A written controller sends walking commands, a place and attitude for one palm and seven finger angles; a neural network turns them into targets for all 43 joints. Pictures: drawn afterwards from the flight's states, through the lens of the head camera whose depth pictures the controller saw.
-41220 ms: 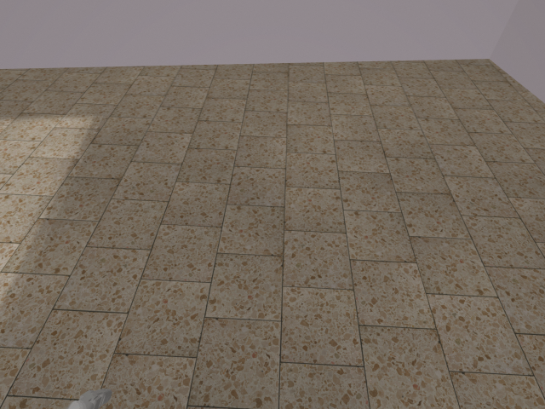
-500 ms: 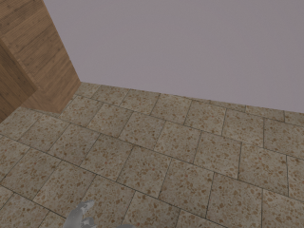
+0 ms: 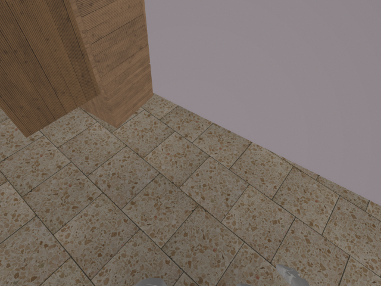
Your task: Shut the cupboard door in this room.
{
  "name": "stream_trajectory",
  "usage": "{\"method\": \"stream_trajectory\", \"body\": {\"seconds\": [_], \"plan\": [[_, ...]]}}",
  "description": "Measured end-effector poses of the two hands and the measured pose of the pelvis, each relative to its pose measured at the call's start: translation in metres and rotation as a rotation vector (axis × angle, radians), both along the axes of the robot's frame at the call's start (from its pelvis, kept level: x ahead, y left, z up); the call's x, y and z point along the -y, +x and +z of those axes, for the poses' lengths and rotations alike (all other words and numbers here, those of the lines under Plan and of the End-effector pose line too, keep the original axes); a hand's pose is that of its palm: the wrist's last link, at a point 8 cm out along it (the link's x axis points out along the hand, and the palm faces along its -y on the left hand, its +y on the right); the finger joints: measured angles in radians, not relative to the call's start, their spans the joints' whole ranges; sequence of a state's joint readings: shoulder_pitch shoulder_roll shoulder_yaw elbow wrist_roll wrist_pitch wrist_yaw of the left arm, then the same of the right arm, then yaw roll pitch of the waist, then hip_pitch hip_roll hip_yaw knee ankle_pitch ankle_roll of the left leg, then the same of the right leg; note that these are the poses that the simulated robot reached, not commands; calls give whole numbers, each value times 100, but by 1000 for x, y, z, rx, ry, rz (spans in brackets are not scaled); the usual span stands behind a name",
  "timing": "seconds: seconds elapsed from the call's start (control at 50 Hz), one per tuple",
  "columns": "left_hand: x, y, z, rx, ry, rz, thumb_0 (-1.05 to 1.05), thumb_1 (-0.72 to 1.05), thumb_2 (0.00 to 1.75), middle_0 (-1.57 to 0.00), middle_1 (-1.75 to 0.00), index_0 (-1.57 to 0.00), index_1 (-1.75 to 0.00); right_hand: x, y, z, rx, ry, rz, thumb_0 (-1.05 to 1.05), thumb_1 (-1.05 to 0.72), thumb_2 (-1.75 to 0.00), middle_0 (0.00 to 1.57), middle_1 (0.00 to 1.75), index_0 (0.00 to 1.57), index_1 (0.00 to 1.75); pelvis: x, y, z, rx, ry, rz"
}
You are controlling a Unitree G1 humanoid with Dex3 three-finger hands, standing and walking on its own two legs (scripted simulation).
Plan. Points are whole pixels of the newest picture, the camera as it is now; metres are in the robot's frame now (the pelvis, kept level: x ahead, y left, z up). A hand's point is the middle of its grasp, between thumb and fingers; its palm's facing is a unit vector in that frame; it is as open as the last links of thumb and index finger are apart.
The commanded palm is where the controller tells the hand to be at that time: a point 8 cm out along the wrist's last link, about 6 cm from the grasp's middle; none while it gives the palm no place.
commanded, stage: walk to a spot facing it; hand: left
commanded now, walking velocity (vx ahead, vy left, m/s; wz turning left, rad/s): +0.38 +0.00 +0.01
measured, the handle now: out of the picture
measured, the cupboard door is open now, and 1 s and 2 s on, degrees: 82 82 82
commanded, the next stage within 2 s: turn to face it in 0.82 s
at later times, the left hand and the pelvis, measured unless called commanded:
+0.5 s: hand (161, 189) +0.37 +0.12 -0.16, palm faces -0.01 -0.98 -0.20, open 7.3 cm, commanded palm none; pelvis +0.23 -0.06 -0.01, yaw +2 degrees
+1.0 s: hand (150, 211) +0.31 +0.14 -0.19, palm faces +0.37 -0.92 -0.14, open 7.3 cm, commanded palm none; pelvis +0.42 +0.00 -0.01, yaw +16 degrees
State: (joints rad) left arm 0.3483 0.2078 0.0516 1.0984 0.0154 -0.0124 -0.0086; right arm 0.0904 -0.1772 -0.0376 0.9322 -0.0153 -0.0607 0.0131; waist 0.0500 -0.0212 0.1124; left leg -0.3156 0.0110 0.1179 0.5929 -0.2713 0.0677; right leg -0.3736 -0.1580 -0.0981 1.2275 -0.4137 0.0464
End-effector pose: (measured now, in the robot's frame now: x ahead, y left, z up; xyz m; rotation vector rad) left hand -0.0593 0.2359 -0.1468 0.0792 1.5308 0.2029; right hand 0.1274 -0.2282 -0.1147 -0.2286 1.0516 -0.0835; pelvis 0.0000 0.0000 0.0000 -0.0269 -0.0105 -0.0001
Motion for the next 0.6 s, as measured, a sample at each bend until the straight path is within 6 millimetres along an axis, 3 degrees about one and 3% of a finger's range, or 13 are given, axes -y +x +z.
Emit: {"method": "stream_trajectory", "body": {"seconds": [0.04,0.2,0.34,0.42,0.46,0.5,0.6], "plan": [[-6,44,5,79,10,-18,1,91,89,-20,-30,-20,-29,-6,-4,1,-36,11,-28,0,-91,-90,20,29,20,30,-3,16,7,5,3,5],[-5,211,21,347,16,-91,0,91,89,-19,-30,-20,-29,14,-24,3,-181,-24,-150,-3,-95,-90,21,30,20,30,-2,83,15,13,28,14],[26,332,29,445,4,-177,0,91,90,-19,-30,-20,-29,15,-47,-13,-395,25,-234,-1,-92,-90,20,29,20,30,17,148,8,10,42,15],[50,394,26,480,13,-221,0,91,89,-19,-30,-20,-29,20,-43,-26,-517,69,-267,0,-91,-90,20,29,20,30,36,193,-4,6,39,14],[59,415,20,513,32,-218,0,91,89,-20,-30,-20,-29,27,-31,-34,-567,89,-267,0,-91,-90,21,29,20,30,49,215,-14,9,52,22],[66,419,18,503,40,-189,0,91,89,-20,-30,-20,-29,37,-7,-38,-572,94,-254,0,-91,-90,21,30,20,30,57,230,-14,26,41,33],[70,395,21,366,63,-90,-1,92,89,-20,-30,-21,-29,61,92,-35,-437,78,-189,0,-91,-90,20,29,20,30,66,267,0,31,29,55]]}}
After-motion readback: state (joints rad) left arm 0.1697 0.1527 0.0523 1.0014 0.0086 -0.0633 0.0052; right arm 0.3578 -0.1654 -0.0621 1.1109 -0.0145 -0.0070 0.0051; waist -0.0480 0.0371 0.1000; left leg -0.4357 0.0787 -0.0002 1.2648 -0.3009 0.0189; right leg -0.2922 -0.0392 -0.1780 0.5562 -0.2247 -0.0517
